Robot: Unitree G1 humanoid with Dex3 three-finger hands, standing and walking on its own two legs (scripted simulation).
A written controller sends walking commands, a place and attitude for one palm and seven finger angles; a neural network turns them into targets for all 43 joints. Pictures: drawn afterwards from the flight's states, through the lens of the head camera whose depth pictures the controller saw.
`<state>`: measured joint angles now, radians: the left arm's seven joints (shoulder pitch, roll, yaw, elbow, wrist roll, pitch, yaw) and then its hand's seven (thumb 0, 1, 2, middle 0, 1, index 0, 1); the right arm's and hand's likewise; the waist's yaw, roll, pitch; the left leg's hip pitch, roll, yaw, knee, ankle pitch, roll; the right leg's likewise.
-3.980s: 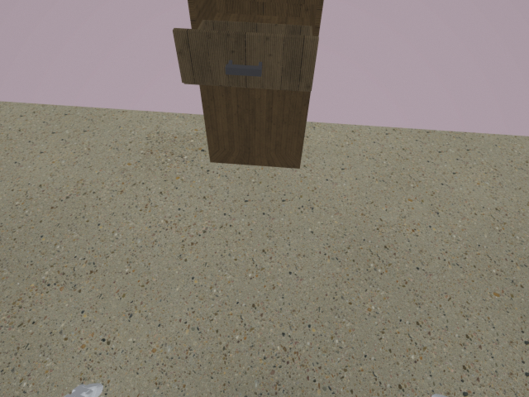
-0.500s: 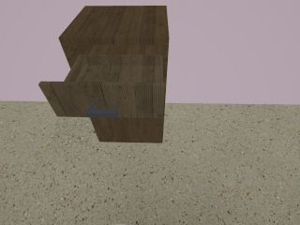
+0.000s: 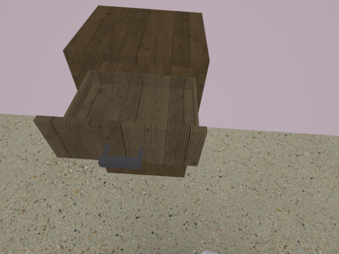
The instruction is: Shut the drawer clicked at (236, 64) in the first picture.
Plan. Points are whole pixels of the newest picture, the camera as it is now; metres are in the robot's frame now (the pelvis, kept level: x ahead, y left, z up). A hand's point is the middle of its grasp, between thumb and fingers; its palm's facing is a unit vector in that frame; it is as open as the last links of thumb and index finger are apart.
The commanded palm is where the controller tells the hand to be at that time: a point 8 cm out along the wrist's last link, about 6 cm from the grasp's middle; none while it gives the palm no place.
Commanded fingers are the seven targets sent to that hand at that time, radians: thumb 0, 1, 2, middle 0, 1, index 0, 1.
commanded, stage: come to a stop and stand still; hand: left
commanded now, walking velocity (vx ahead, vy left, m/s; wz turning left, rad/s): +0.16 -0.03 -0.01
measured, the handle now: (122, 155) +0.38 +0.16 -0.03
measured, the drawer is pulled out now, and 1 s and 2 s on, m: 0.30 0.30 0.30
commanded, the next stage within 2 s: look again from close up in 1.34 s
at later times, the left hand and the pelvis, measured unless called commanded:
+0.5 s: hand out of the picture +0.12 +0.15 -0.18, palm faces +0.07 -0.97 -0.22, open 7.2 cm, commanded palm none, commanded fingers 0.00 0.90 0.90 -0.20 -0.30 -0.20 -0.30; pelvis +0.04 -0.03 -0.01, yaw +2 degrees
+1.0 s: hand out of the picture -0.05 +0.14 -0.17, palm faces +0.06 -0.98 -0.20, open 7.3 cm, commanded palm none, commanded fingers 0.00 0.90 0.90 -0.20 -0.30 -0.20 -0.30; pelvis -0.01 -0.02 +0.00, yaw +1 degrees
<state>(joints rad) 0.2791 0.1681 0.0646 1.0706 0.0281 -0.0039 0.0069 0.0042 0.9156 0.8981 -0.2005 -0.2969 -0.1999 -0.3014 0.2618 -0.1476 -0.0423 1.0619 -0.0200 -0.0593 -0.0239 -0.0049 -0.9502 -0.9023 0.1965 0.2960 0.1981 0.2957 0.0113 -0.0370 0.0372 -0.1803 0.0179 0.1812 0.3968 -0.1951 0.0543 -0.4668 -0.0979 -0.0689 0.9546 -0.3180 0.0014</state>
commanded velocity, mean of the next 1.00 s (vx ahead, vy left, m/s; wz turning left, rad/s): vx -0.06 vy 0.03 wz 0.00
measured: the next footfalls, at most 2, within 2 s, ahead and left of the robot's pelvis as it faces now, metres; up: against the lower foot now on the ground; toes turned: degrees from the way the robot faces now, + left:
right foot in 0.18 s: +0.14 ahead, -0.14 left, +0.00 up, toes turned -6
left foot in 0.54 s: +0.08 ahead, +0.09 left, +0.00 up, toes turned +3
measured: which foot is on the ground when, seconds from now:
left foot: down 0.00-0.22, up 0.24-0.52, down 0.54-1.00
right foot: up 0.00-0.16, down 0.18-0.56, up 0.58-0.80, down 0.82-1.00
